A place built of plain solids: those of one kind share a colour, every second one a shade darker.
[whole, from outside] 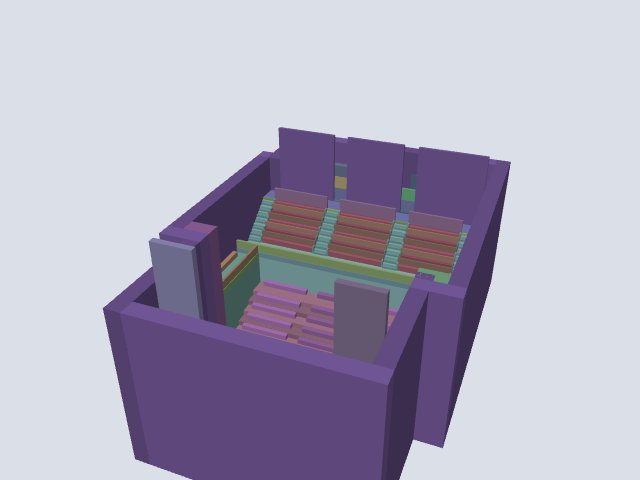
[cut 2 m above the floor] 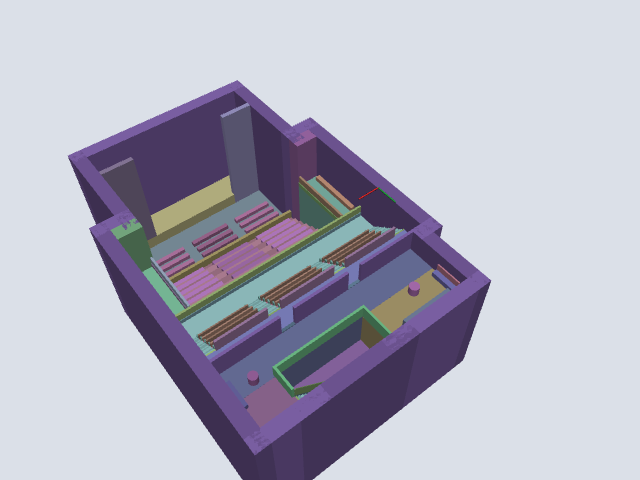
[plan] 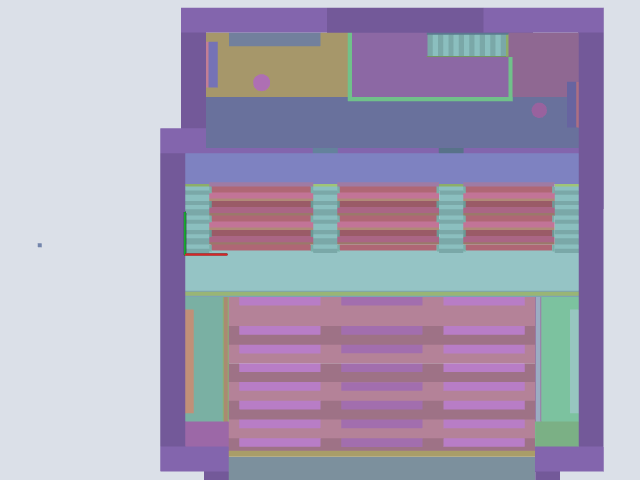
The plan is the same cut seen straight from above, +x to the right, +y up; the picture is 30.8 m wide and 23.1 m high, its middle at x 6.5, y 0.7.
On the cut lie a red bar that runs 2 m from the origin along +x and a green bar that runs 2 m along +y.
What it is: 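An old music hall's upper gallery; 5 rows of benches on tiers raked at 38 degrees, three steps that repeat row by row to a row 0.70 m deep, in one bank; 4 stepped aisles, 1.16 m broad, run down between the bench ends or along a side wall to the front gangway, 1.75 m clear before the parapet; there one must stop and turn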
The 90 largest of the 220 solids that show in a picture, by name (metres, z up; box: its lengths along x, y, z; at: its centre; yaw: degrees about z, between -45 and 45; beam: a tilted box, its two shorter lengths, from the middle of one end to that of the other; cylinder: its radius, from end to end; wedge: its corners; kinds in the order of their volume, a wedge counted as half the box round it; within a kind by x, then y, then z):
{
 "wall_plaster_1": {"box": [1.2, 15.04, 12.65], "at": [-0.59, -2.92, -3.12]},
 "wall_plaster_2": {"box": [1.2, 3.88, 12.65], "at": [-0.59, 4.14, -3.12]},
 "wall_plaster_3": {"box": [2.2, 1.2, 12.65], "at": [-0.09, 5.48, -3.12]},
 "wall_plaster_4": {"box": [1.2, 7.0, 12.65], "at": [0.41, 8.38, -3.12]},
 "wall_plaster_5": {"box": [3.3, 1.2, 12.65], "at": [0.46, -9.84, -3.12]},
 "wall_plaster_6": {"box": [1.2, 5.1, 12.65], "at": [1.51, -16.59, -3.12]},
 "wall_plaster_7": {"box": [1.2, 7.9, 12.65], "at": [1.51, -12.49, -3.12]},
 "wall_plaster_8": {"box": [1.2, 1.7, 12.65], "at": [1.51, -10.09, -3.12]},
 "wall_plaster_9": {"box": [5.14, 0.25, 15.55], "at": [3.58, 5.0, -1.68]},
 "wall_plaster_10": {"box": [9.43, 1.2, 12.65], "at": [4.52, 11.28, -3.12]},
 "wall_plaster_11": {"box": [17.14, 1.2, 12.65], "at": [9.48, -18.54, -3.12]},
 "wall_plaster_12": {"box": [4.86, 0.25, 15.55], "at": [9.78, 5.0, -1.68]},
 "wall_plaster_13": {"box": [9.93, 1.2, 12.65], "at": [11.8, 11.28, -3.12]},
 "wall_plaster_14": {"box": [5.54, 0.25, 15.55], "at": [16.18, 5.0, -1.68]},
 "wall_plaster_15": {"box": [5.78, 1.2, 12.65], "at": [17.26, 11.28, -3.12]},
 "wall_plaster_16": {"box": [1.2, 5.1, 12.65], "at": [17.45, -16.59, -3.12]},
 "wall_plaster_17": {"box": [1.2, 7.9, 12.65], "at": [17.45, -12.49, -3.12]},
 "wall_plaster_18": {"box": [1.2, 1.7, 12.65], "at": [17.45, -10.09, -3.12]},
 "wall_plaster_19": {"box": [3.3, 1.2, 12.65], "at": [18.5, -9.84, -3.12]},
 "wall_plaster_20": {"box": [1.2, 15.04, 12.65], "at": [19.55, -2.92, -3.12]},
 "wall_plaster_21": {"box": [1.2, 9.68, 12.65], "at": [19.55, 7.04, -3.12]},
 "floor_bay0a_tile_1": {"box": [17.94, 2.7, 9.45], "at": [9.98, 6.23, -4.72]},
 "floor_floorboards_1": {"box": [5.0, 0.7, 7.25], "at": [3.67, 0.83, -5.83]},
 "floor_floorboards_2": {"box": [5.0, 0.7, 7.8], "at": [3.67, 1.53, -5.55]},
 "floor_floorboards_3": {"box": [5.0, 0.7, 8.35], "at": [3.67, 2.23, -5.28]},
 "floor_floorboards_4": {"box": [5.0, 0.7, 8.9], "at": [3.67, 2.93, -5.0]},
 "floor_floorboards_5": {"box": [5.0, 0.12, 9.45], "at": [3.67, 3.34, -4.72]},
 "floor_floorboards_6": {"box": [4.9, 0.7, 7.25], "at": [9.78, 0.83, -5.83]},
 "floor_floorboards_7": {"box": [4.9, 0.7, 7.8], "at": [9.78, 1.53, -5.55]},
 "floor_floorboards_8": {"box": [4.9, 0.7, 8.35], "at": [9.78, 2.23, -5.28]},
 "floor_floorboards_9": {"box": [4.9, 0.7, 8.9], "at": [9.78, 2.93, -5.0]},
 "floor_floorboards_10": {"box": [4.9, 0.12, 9.45], "at": [9.78, 3.34, -4.72]},
 "floor_floorboards_11": {"box": [4.4, 0.7, 7.25], "at": [15.59, 0.83, -5.83]},
 "floor_floorboards_12": {"box": [4.4, 0.7, 7.8], "at": [15.59, 1.53, -5.55]},
 "floor_floorboards_13": {"box": [4.4, 0.7, 8.35], "at": [15.59, 2.23, -5.28]},
 "floor_floorboards_14": {"box": [4.4, 0.7, 8.9], "at": [15.59, 2.93, -5.0]},
 "floor_floorboards_15": {"box": [4.4, 0.12, 9.45], "at": [15.59, 3.34, -4.72]},
 "floor_hall0a_carpet_1": {"box": [18.94, 2.52, 6.7], "at": [9.48, -0.78, -6.1]},
 "floor_circ_carpet_1": {"box": [14.74, 0.9, 1.21], "at": [9.48, -9.29, -8.85]},
 "floor_circ_carpet_2": {"box": [14.74, 0.9, 1.63], "at": [9.48, -8.39, -8.63]},
 "floor_circ_carpet_3": {"box": [14.74, 0.9, 2.05], "at": [9.48, -7.49, -8.43]},
 "floor_circ_carpet_4": {"box": [14.74, 0.9, 2.47], "at": [9.48, -6.59, -8.21]},
 "floor_circ_carpet_5": {"box": [14.74, 0.9, 2.89], "at": [9.48, -5.69, -8.01]},
 "floor_circ_carpet_6": {"box": [14.74, 0.9, 3.31], "at": [9.48, -4.79, -7.79]},
 "floor_circ_carpet_7": {"box": [14.74, 0.9, 3.73], "at": [9.48, -3.89, -7.58]},
 "floor_circ_carpet_8": {"box": [14.74, 1.4, 4.15], "at": [9.48, -2.74, -7.38]},
 "floor_rear_carpet_1": {"box": [18.94, 1.48, 9.45], "at": [9.48, 4.14, -4.72]},
 "floor_bay1a_tile_1": {"box": [7.03, 3.1, 9.45], "at": [4.52, 9.13, -4.72]},
 "floor_lob_concrete_1": {"box": [7.53, 3.1, 6.27], "at": [11.8, 9.13, -6.32]},
 "floor_slipe_carpet_1": {"box": [2.1, 7.2, 6.7], "at": [17.9, -5.64, -6.1]},
 "floor_slipw_carpet_1": {"box": [2.1, 7.2, 6.7], "at": [1.06, -5.64, -6.1]},
 "floor_bay1b_tile_1": {"box": [3.38, 3.1, 9.45], "at": [17.26, 9.13, -4.72]},
 "floor_stage_floorboards_1": {"box": [14.74, 2.7, 1.6], "at": [9.48, -16.59, -8.65]},
 "floor_stalls_carpet_1": {"box": [14.74, 5.5, 0.4], "at": [9.48, -12.49, -9.25]},
 "wall_slipende_plaster_1": {"box": [2.1, 1.2, 12.65], "at": [17.9, -8.64, -3.12]},
 "wall_slipendw_plaster_1": {"box": [2.1, 1.2, 12.65], "at": [1.06, -8.64, -3.12]},
 "wall_prose_plaster_1": {"box": [2.95, 0.45, 15.55], "at": [15.38, -15.46, -1.68]},
 "wall_prosw_plaster_1": {"box": [2.95, 0.45, 15.55], "at": [3.59, -15.46, -1.68]},
 "step_1": {"box": [1.16, 0.36, 2.25], "at": [0.59, 2.76, -1.68]},
 "step_2": {"box": [1.16, 0.26, 2.59], "at": [0.59, 3.21, -1.5]},
 "step_3": {"box": [1.16, 0.36, 2.25], "at": [6.75, 2.76, -1.68]},
 "step_4": {"box": [1.16, 0.26, 2.59], "at": [6.75, 3.21, -1.5]},
 "step_5": {"box": [1.16, 0.36, 2.25], "at": [12.81, 2.76, -1.68]},
 "step_6": {"box": [1.16, 0.26, 2.59], "at": [12.81, 3.21, -1.5]},
 "step_7": {"box": [0.31, 1.03, 2.44], "at": [14.6, 10.07, -2.02]},
 "step_8": {"box": [0.31, 1.03, 2.64], "at": [14.85, 10.07, -1.92]},
 "step_9": {"box": [0.31, 1.03, 2.84], "at": [15.1, 10.07, -1.82]},
 "step_10": {"box": [0.31, 1.02, 3.04], "at": [15.36, 10.07, -1.72]},
 "step_11": {"box": [1.16, 0.36, 2.25], "at": [18.37, 2.76, -1.68]},
 "step_12": {"box": [1.16, 0.26, 2.59], "at": [18.37, 3.21, -1.5]},
 "floor_sill_door_timber_1": {"box": [1.2, 0.25, 9.51], "at": [6.75, 5.0, -4.7]},
 "floor_sill_door_timber_2": {"box": [1.2, 0.25, 9.51], "at": [12.81, 5.0, -4.7]},
 "parapet_circ_plaster_1": {"box": [14.74, 0.3, 0.9], "at": [9.48, -9.59, -7.84]},
 "counter_timber_1": {"box": [4.4, 0.65, 1.15], "at": [4.32, 10.35, 0.53]},
 "rail_lean_1": {"box": [5.0, 0.2, 1.1], "at": [3.67, 3.38, 0.55]},
 "rail_lean_2": {"box": [4.9, 0.2, 1.1], "at": [9.78, 3.38, 0.55]},
 "rail_lean_3": {"box": [4.4, 0.2, 1.1], "at": [15.59, 3.38, 0.55]},
 "rail_front_1": {"box": [18.94, 0.2, 0.7], "at": [9.48, -1.89, -2.0]},
 "parapet_front_plaster_1": {"box": [18.94, 0.3, 0.45], "at": [9.48, -1.89, -2.58]},
 "form_stalls_timber_1": {"box": [3.91, 0.42, 0.47], "at": [9.48, -12.95, -8.87]},
 "form_stalls_timber_2": {"box": [3.91, 0.42, 0.47], "at": [9.48, -12.05, -8.87]},
 "form_stalls_timber_3": {"box": [3.91, 0.42, 0.47], "at": [9.48, -11.15, -8.87]},
 "rail_well_1": {"box": [7.93, 0.2, 1.1], "at": [11.8, 7.48, 0.55]},
 "wall_1": {"box": [3.81, 0.1, 4.33], "at": [13.54, 10.63, -1.07]},
 "form_slipe_timber_1": {"box": [0.42, 5.0, 0.49], "at": [18.74, -5.14, -2.56]},
 "form_slipw_timber_1": {"box": [0.42, 5.0, 0.49], "at": [0.22, -5.14, -2.56]},
 "rail_slipe_1": {"box": [0.2, 6.0, 0.7], "at": [17.0, -5.04, -2.0]},
 "rail_slipw_1": {"box": [0.2, 6.0, 0.7], "at": [1.96, -5.04, -2.0]},
 "parapet_slipe_plaster_1": {"box": [0.3, 6.0, 0.45], "at": [17.0, -5.04, -2.58]},
 "parapet_slipw_plaster_1": {"box": [0.3, 6.0, 0.45], "at": [1.96, -5.04, -2.58]}
}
